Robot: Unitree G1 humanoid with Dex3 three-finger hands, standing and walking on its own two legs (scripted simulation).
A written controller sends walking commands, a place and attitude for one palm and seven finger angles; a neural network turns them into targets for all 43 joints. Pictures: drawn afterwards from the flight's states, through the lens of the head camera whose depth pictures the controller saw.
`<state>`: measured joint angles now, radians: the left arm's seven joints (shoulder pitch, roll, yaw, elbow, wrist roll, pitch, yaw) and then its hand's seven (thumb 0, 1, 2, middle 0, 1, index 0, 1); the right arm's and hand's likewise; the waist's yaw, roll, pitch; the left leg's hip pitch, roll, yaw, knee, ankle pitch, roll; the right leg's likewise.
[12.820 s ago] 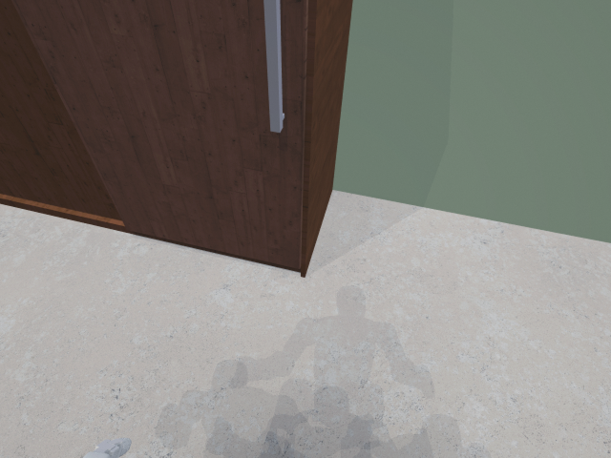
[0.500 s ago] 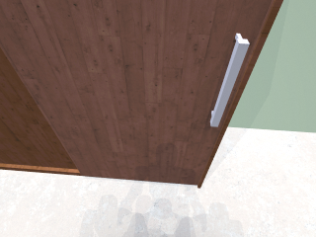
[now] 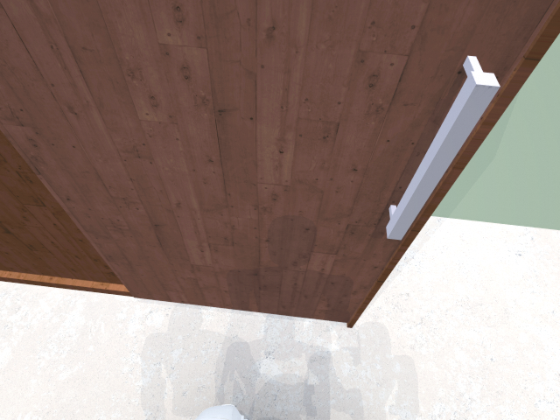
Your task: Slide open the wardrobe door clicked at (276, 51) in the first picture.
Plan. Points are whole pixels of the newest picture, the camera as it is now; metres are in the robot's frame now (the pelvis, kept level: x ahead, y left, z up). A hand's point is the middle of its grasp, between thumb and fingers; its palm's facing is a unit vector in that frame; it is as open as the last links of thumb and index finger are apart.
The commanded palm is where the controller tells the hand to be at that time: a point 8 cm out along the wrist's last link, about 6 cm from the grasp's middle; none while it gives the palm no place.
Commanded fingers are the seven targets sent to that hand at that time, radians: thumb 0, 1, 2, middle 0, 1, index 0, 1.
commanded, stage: come to a stop and stand still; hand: right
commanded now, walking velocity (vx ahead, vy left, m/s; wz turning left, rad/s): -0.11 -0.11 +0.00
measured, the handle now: (425, 165) +0.46 -0.17 +0.11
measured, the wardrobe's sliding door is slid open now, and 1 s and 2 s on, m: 0.00 0.00 0.00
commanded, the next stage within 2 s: look again from close up in 1.40 s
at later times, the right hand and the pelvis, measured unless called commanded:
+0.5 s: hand out of the picture -0.01 -0.19 -0.17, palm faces +0.06 +0.98 -0.19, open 7.3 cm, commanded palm none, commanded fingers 0.00 -0.90 -0.90 0.20 0.30 0.20 0.30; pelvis -0.03 -0.01 +0.01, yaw +0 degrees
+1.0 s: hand out of the picture -0.06 -0.17 -0.17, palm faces +0.02 +0.98 -0.19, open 7.3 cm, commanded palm none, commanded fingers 0.00 -0.90 -0.90 0.20 0.30 0.20 0.30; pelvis -0.06 -0.01 +0.01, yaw +0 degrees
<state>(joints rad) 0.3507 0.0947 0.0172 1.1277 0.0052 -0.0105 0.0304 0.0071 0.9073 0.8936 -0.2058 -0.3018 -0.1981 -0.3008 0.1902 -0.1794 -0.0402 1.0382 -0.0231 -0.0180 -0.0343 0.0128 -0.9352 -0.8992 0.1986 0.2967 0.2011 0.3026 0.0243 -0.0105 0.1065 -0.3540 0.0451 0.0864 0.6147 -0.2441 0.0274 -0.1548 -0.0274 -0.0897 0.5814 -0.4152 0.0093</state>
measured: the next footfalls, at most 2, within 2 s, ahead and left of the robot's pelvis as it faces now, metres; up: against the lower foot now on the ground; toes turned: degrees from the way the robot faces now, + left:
right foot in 0.26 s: +0.00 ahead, -0.13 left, +0.00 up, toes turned -3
left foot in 0.54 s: -0.01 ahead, +0.10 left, +0.00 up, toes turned +3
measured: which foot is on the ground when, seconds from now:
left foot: down 0.00-0.30, up 0.32-0.52, down 0.54-1.00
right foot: up 0.00-0.24, down 0.26-1.00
